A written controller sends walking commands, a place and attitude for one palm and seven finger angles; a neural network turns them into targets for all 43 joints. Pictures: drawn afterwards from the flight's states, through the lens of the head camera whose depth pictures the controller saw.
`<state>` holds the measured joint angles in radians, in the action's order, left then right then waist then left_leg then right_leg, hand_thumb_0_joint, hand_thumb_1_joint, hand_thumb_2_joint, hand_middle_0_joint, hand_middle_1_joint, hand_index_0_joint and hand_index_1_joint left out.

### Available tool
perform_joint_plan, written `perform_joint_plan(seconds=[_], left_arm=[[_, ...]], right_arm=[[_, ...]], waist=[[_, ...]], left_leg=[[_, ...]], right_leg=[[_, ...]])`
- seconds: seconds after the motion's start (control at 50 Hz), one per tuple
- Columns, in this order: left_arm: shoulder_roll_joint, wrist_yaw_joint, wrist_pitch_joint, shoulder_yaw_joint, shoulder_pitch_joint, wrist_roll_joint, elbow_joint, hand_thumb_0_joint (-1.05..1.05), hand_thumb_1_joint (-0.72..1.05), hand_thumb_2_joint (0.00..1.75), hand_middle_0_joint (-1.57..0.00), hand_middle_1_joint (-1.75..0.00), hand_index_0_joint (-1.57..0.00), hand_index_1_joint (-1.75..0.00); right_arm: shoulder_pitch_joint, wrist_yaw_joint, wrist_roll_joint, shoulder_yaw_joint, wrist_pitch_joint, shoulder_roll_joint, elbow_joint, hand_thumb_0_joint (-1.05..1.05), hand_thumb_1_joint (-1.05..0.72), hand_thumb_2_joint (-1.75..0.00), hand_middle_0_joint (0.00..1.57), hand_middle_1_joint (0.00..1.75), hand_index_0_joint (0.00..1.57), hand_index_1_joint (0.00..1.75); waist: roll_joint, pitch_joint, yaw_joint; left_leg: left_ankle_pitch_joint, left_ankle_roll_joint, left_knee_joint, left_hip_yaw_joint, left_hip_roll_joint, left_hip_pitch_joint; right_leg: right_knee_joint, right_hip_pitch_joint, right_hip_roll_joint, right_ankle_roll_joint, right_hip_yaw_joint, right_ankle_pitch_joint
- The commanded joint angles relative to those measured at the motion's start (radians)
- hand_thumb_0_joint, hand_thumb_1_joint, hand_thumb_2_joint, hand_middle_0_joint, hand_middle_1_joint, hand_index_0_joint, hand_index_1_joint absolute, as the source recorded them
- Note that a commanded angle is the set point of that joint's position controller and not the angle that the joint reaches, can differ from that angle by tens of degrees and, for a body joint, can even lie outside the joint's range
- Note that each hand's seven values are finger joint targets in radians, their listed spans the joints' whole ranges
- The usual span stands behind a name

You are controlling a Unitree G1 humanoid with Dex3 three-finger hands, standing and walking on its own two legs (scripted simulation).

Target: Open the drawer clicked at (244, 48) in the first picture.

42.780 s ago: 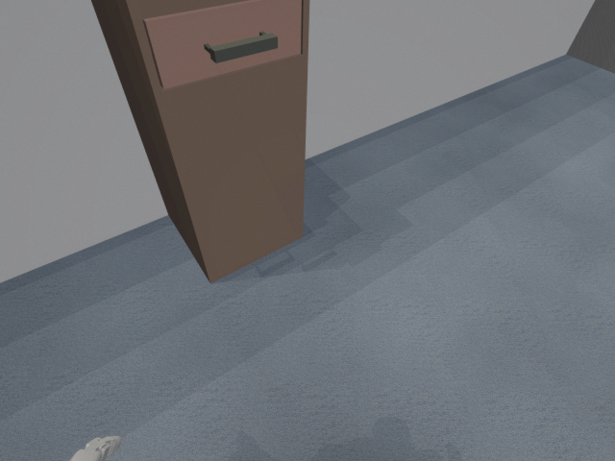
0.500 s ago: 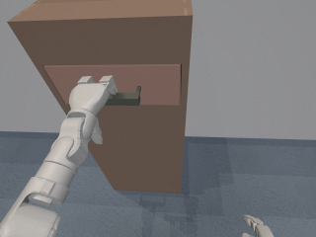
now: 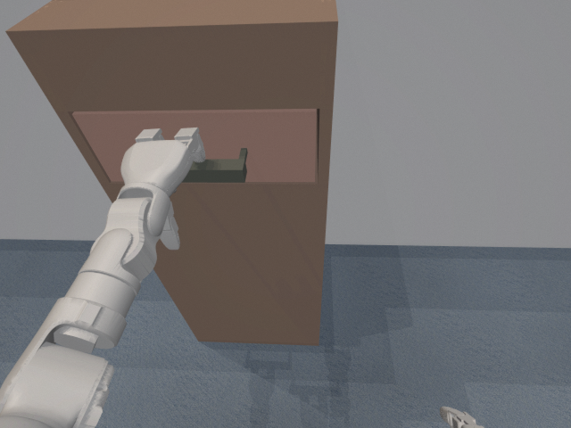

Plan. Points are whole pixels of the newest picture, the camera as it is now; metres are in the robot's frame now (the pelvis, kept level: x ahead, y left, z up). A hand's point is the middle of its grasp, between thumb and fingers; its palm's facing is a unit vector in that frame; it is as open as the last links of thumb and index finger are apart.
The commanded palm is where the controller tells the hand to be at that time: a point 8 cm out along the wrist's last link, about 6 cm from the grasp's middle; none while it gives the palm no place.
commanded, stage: lower the fingers behind the handle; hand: left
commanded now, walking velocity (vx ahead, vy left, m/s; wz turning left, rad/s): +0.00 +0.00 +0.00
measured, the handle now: (197, 162) +0.50 +0.18 +0.11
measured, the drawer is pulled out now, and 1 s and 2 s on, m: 0.00 0.00 0.00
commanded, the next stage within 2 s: lift the hand off the handle in 0.08 s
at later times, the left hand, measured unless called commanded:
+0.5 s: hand (175, 179) +0.44 +0.19 +0.13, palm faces +0.05 -0.01 -1.00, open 13.0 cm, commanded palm +0.41 +0.19 +0.15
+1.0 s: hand (172, 159) +0.45 +0.19 +0.16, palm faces +0.11 -0.06 -0.99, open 13.8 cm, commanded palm +0.41 +0.20 +0.22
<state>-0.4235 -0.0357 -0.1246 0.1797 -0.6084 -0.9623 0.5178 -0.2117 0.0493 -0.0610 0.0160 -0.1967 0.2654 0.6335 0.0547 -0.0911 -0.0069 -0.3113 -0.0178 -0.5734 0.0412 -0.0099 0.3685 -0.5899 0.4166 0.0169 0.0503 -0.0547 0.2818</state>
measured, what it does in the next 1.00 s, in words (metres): stands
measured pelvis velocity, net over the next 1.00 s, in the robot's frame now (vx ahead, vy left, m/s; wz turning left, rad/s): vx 0.00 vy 0.02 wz -0.02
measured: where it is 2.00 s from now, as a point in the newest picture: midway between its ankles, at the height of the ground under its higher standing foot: outside the picture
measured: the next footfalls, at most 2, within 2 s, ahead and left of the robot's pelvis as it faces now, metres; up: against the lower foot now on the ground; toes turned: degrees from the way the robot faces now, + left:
none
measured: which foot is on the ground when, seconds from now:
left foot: down 0.00-1.00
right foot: down 0.00-1.00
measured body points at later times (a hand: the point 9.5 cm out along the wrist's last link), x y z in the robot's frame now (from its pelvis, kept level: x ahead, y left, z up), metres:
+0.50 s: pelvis -0.02 +0.00 -0.01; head +0.01 -0.02 +0.44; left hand +0.43 +0.19 +0.18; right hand +0.10 -0.25 -0.14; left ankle -0.01 +0.11 -0.73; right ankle +0.01 -0.09 -0.73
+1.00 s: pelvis +0.00 +0.02 +0.00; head +0.02 -0.02 +0.45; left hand +0.43 +0.19 +0.21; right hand +0.12 -0.24 -0.13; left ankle -0.02 +0.11 -0.73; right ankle +0.01 -0.08 -0.73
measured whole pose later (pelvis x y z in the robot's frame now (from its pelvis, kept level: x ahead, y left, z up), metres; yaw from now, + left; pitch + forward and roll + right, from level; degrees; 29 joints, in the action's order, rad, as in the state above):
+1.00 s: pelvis +0.00 +0.02 +0.00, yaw -1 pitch +6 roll +0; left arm -0.45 -0.04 -0.09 0.17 -0.70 -0.93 0.54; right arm -0.23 0.06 -0.07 -0.01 -0.15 0.26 0.66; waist 0.07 -0.08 0.01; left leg -0.30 -0.04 -0.53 0.06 -0.02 0.34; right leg -0.54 0.39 0.01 0.03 -0.03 0.26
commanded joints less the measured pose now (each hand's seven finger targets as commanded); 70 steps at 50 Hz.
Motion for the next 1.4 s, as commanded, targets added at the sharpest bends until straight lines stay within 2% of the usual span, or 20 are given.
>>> perform_joint_plan(seconds=[0.0,0.14,0.16,0.2,0.22,0.28,0.42,0.48,0.52,0.58,0.64,0.72,0.82,0.84,0.96,1.02,1.12,1.18,1.3,1.38], left_arm=[[-0.212,0.015,0.001,-0.099,-0.236,-0.007,-0.032,0.0,-0.5,0.3,-0.3,-1.2,-0.3,-1.2],[-0.186,0.0,0.01,-0.072,-0.263,-0.008,-0.006,0.0,-0.5,0.3,-0.3,-1.2,-0.3,-1.2],[-0.047,0.003,0.002,0.049,-0.283,-0.009,0.048,0.0,-0.5,0.3,-0.3,-1.2,-0.3,-1.2],[-0.1,-0.005,0.002,0.01,-0.335,-0.012,0.066,0.0,-0.5,0.3,-0.3,-1.2,-0.3,-1.2],[-0.155,-0.013,0.0,-0.031,-0.368,-0.023,0.074,0.0,-0.5,0.3,-0.3,-1.2,-0.3,-1.2],[-0.099,-0.018,-0.016,0.023,-0.44,-0.037,0.12,0.0,-0.5,0.3,-0.3,-1.2,-0.3,-1.2],[-0.081,-0.01,-0.024,0.045,-0.536,-0.038,0.222,0.0,-0.5,0.3,-0.3,-1.2,-0.3,-1.2],[-0.07,-0.001,-0.009,0.039,-0.52,-0.03,0.206,0.0,-0.5,0.3,-0.3,-1.2,-0.3,-1.2],[-0.117,0.002,0.007,0.004,-0.529,-0.023,0.163,0.0,-0.5,0.3,-0.3,-1.2,-0.3,-1.2],[-0.124,0.004,0.025,0.006,-0.573,-0.02,0.141,0.0,-0.5,0.3,-0.3,-1.2,-0.3,-1.2],[-0.171,-0.007,0.045,-0.04,-0.573,-0.014,0.1,0.0,-0.5,0.3,-0.3,-1.2,-0.3,-1.2],[-0.18,-0.02,0.068,-0.044,-0.642,0.002,0.012,0.0,-0.5,0.3,-0.3,-1.2,-0.3,-1.2],[-0.273,-0.044,0.086,-0.127,-0.664,0.017,-0.128,0.0,-0.5,0.3,-0.3,-1.2,-0.3,-1.2],[-0.304,-0.051,0.084,-0.162,-0.636,0.015,-0.138,0.0,-0.5,0.3,-0.3,-1.2,-0.3,-1.2],[-0.266,-0.048,0.005,-0.139,-0.569,0.026,-0.228,0.0,-0.5,0.3,-0.3,-1.2,-0.3,-1.2],[-0.221,-0.008,-0.07,-0.091,-0.515,0.037,-0.21,0.0,-0.5,0.3,-0.3,-1.2,-0.3,-1.2],[-0.21,0.089,-0.154,-0.046,-0.519,0.042,-0.291,0.0,-0.5,0.3,-0.3,-1.2,-0.3,-1.2],[-0.219,0.139,-0.159,-0.035,-0.563,0.042,-0.34,0.0,-0.5,0.3,-0.3,-1.2,-0.3,-1.2],[-0.274,0.169,-0.11,-0.078,-0.611,0.058,-0.477,0.0,-0.5,0.3,-0.3,-1.2,-0.3,-1.2],[-0.246,0.168,-0.133,-0.062,-0.64,0.062,-0.423,0.0,-0.5,0.3,-0.3,-1.2,-0.3,-1.2]], right_arm=[[0.077,0.01,0.002,-0.04,0.038,0.128,-0.141,0.0,-0.9,-0.9,0.2,0.3,0.2,0.3],[0.066,0.01,-0.003,-0.04,0.047,0.124,-0.135,0.0,-0.9,-0.9,0.2,0.3,0.2,0.3],[0.052,0.006,-0.003,-0.041,0.052,0.12,-0.127,0.0,-0.9,-0.9,0.2,0.3,0.2,0.3],[0.037,0.005,-0.008,-0.046,0.055,0.134,-0.114,0.0,-0.9,-0.9,0.2,0.3,0.2,0.3],[0.029,0.007,-0.005,-0.046,0.056,0.134,-0.11,0.0,-0.9,-0.9,0.2,0.3,0.2,0.3],[0.017,0.011,-0.004,-0.047,0.057,0.126,-0.099,0.0,-0.9,-0.9,0.2,0.3,0.2,0.3],[-0.011,0.012,0.0,-0.046,0.056,0.133,-0.086,0.0,-0.9,-0.9,0.2,0.3,0.2,0.3],[-0.017,0.012,0.004,-0.048,0.056,0.127,-0.099,0.0,-0.9,-0.9,0.2,0.3,0.2,0.3],[-0.008,0.016,0.005,-0.049,0.054,0.123,-0.114,0.0,-0.9,-0.9,0.2,0.3,0.2,0.3],[-0.001,0.022,0.002,-0.045,0.055,0.118,-0.115,0.0,-0.9,-0.9,0.2,0.3,0.2,0.3],[0.007,0.028,-0.001,-0.047,0.061,0.116,-0.121,0.0,-0.9,-0.9,0.2,0.3,0.2,0.3],[0.017,0.029,-0.003,-0.048,0.074,0.108,-0.119,0.0,-0.9,-0.9,0.2,0.3,0.2,0.3],[0.036,0.03,0.0,-0.053,0.086,0.106,-0.121,0.0,-0.9,-0.9,0.2,0.3,0.2,0.3],[0.039,0.03,0.001,-0.055,0.088,0.107,-0.118,0.0,-0.9,-0.9,0.2,0.3,0.2,0.3],[0.094,0.003,-0.005,-0.052,0.088,0.11,-0.11,0.0,-0.9,-0.9,0.2,0.3,0.2,0.3],[0.131,-0.011,-0.013,-0.042,0.075,0.118,-0.113,0.0,-0.9,-0.9,0.2,0.3,0.2,0.3],[0.19,-0.017,-0.02,-0.028,0.048,0.123,-0.14,0.0,-0.9,-0.9,0.2,0.3,0.2,0.3],[0.206,-0.013,-0.019,-0.018,0.037,0.121,-0.144,0.0,-0.9,-0.9,0.2,0.3,0.2,0.3],[0.231,-0.018,-0.008,-0.01,0.042,0.107,-0.153,0.0,-0.9,-0.9,0.2,0.3,0.2,0.3],[0.235,-0.03,-0.011,-0.001,0.041,0.102,-0.129,0.0,-0.9,-0.9,0.2,0.3,0.2,0.3]], waist=[[-0.137,-0.176,-0.007],[-0.117,-0.143,0.005],[-0.129,-0.101,0.036],[-0.127,-0.088,0.039],[-0.124,-0.13,0.031],[-0.104,-0.146,0.051],[-0.118,-0.14,0.078],[-0.12,-0.191,0.062],[-0.113,-0.253,0.048],[-0.118,-0.209,0.057],[-0.104,-0.216,0.04],[-0.057,-0.245,0.037],[-0.023,-0.348,0.01],[-0.03,-0.365,-0.003],[-0.02,-0.359,-0.014],[-0.052,-0.305,-0.012],[-0.07,-0.307,-0.009],[-0.078,-0.302,0.003],[-0.014,-0.355,-0.018],[-0.021,-0.306,-0.012]], left_leg=[[0.131,-0.021,0.071,-0.002,-0.023,0.043],[0.099,-0.022,0.076,-0.001,-0.019,0.048],[0.079,-0.019,0.068,-0.001,-0.021,0.049],[0.051,-0.017,0.07,-0.009,-0.017,0.045],[0.047,-0.019,0.066,-0.007,-0.019,0.048],[0.05,-0.019,0.054,-0.008,-0.021,0.038],[0.014,-0.02,0.038,-0.022,-0.02,0.067],[0.048,-0.023,0.031,-0.018,-0.02,0.057],[0.062,-0.027,0.029,-0.015,-0.021,0.051],[0.044,-0.027,0.043,-0.017,-0.016,0.053],[0.051,-0.03,0.057,-0.02,-0.015,0.038],[0.097,-0.03,0.074,-0.025,-0.012,-0.008],[0.212,-0.03,0.083,-0.025,-0.011,-0.074],[0.243,-0.029,0.085,-0.026,-0.011,-0.079],[0.397,-0.016,0.106,-0.026,-0.002,-0.15],[0.403,-0.012,0.125,-0.028,0.002,-0.149],[0.443,-0.019,0.129,-0.031,-0.006,-0.192],[0.465,-0.021,0.125,-0.039,-0.008,-0.213],[0.58,-0.013,0.113,-0.05,-0.01,-0.281],[0.586,0.002,0.122,-0.052,-0.006,-0.262]], right_leg=[[0.106,-0.197,-0.017,-0.023,0.075,-0.142],[0.114,-0.154,-0.014,-0.023,0.073,-0.091],[0.117,-0.086,-0.009,-0.027,0.063,-0.068],[0.123,-0.055,-0.006,-0.023,0.06,-0.021],[0.113,-0.07,-0.008,-0.023,0.064,-0.016],[0.104,-0.044,-0.008,-0.022,0.058,-0.026],[0.09,0.004,-0.006,-0.024,0.052,0.004],[0.077,-0.031,-0.007,-0.022,0.054,-0.038],[0.075,-0.09,-0.014,-0.024,0.069,-0.06],[0.09,-0.077,-0.015,-0.025,0.067,-0.036],[0.097,-0.102,-0.013,-0.021,0.071,-0.029],[0.098,-0.127,-0.012,-0.016,0.07,-0.064],[0.093,-0.222,-0.01,-0.012,0.073,-0.183],[0.087,-0.246,-0.007,-0.01,0.07,-0.215],[0.097,-0.273,-0.002,-0.007,0.051,-0.332],[0.112,-0.276,-0.005,-0.009,0.043,-0.334],[0.123,-0.304,-0.01,-0.011,0.046,-0.38],[0.122,-0.301,-0.012,-0.012,0.042,-0.398],[0.119,-0.329,-0.014,-0.006,0.045,-0.44],[0.125,-0.298,-0.012,-0.005,0.031,-0.428]])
